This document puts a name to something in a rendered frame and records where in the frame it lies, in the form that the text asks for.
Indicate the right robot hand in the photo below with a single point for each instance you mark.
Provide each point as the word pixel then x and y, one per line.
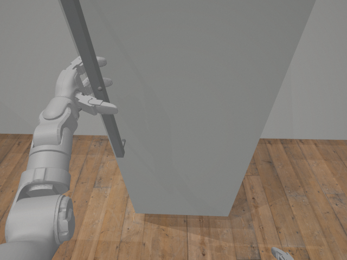
pixel 280 255

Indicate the left robot upper arm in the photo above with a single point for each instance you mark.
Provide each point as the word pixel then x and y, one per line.
pixel 37 226

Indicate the handle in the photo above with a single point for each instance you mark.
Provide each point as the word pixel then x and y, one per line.
pixel 77 23

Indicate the left robot forearm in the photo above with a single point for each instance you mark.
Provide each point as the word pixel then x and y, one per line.
pixel 47 170

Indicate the fridge door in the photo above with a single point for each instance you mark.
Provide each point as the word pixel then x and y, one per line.
pixel 194 82

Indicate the left robot hand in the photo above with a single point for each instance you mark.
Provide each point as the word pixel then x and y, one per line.
pixel 69 85

